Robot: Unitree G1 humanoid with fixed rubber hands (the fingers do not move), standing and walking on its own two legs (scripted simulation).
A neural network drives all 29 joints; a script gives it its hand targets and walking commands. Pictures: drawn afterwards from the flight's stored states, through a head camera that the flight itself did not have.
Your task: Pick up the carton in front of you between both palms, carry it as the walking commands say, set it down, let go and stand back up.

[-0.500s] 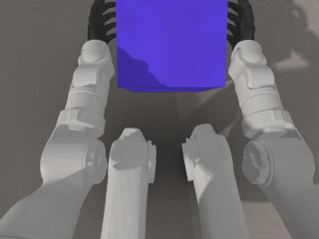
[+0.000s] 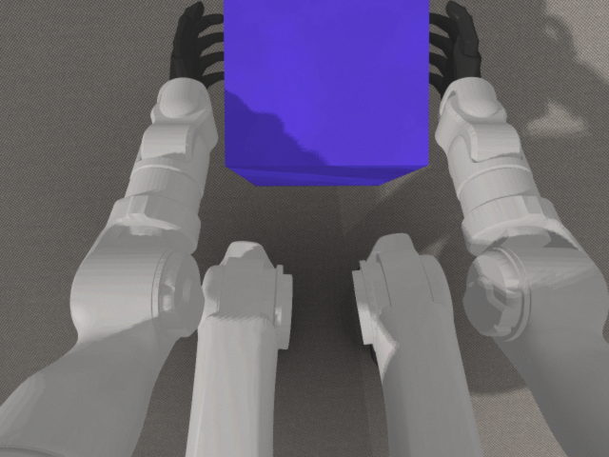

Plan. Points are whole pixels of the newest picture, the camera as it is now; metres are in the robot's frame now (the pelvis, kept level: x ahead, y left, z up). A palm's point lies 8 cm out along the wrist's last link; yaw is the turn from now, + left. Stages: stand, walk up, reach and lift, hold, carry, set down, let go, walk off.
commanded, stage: set down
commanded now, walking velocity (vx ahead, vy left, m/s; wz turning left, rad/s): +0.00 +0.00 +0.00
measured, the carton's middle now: (320, 104) +0.50 -0.01 -0.24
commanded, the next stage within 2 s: let go in 1.82 s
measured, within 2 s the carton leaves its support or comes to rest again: rests again in 0.54 s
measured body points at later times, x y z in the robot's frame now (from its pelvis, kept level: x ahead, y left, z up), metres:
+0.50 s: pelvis -0.01 +0.00 +0.00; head +0.34 +0.00 +0.28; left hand +0.53 +0.14 -0.17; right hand +0.52 -0.17 -0.17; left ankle +0.11 +0.12 -0.34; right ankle +0.11 -0.12 -0.34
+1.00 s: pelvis +0.00 +0.00 +0.02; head +0.34 +0.00 +0.31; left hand +0.53 +0.18 -0.12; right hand +0.51 -0.21 -0.12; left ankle +0.11 +0.12 -0.34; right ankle +0.11 -0.12 -0.34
